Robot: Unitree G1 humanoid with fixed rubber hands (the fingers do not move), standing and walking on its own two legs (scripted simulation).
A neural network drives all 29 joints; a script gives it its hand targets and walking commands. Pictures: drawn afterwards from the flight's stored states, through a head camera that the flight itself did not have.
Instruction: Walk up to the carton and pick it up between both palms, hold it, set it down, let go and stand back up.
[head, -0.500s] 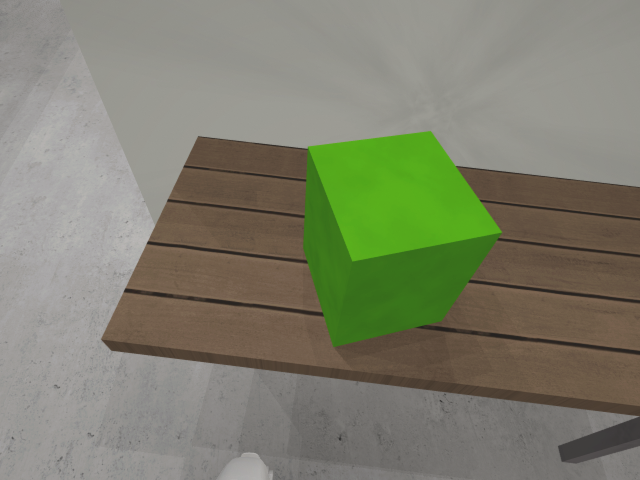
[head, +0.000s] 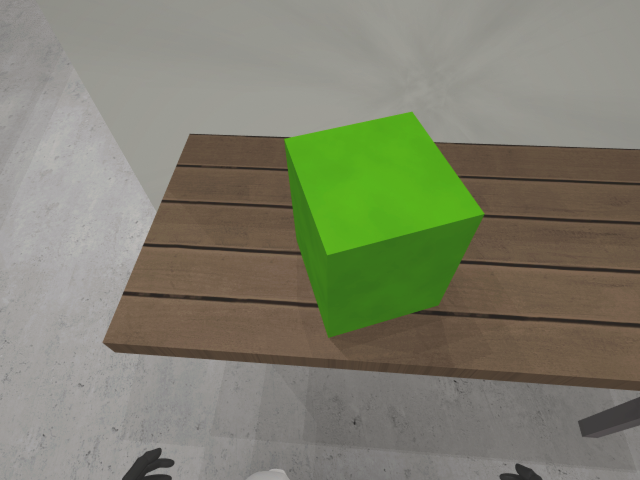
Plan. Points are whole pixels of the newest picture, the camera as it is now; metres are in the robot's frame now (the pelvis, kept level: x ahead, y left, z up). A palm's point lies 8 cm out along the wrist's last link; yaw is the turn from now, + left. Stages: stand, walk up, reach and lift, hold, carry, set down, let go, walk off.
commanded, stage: walk up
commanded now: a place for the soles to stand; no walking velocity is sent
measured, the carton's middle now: (368, 229) +0.49 -0.04 -0.03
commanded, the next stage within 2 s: none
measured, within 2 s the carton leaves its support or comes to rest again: neither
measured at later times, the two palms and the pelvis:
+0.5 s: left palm out of the picture +0.05 +0.24 -0.10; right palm out of the picture +0.08 -0.25 -0.08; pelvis -0.02 -0.01 +0.02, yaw +2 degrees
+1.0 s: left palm out of the picture -0.01 +0.24 -0.11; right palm out of the picture +0.05 -0.26 -0.10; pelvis -0.01 -0.01 +0.02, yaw +5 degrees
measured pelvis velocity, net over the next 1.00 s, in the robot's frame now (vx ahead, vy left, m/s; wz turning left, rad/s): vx -0.01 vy -0.01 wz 0.09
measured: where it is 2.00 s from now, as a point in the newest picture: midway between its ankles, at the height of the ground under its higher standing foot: outside the picture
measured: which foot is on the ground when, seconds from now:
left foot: down 0.00-1.00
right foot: down 0.00-1.00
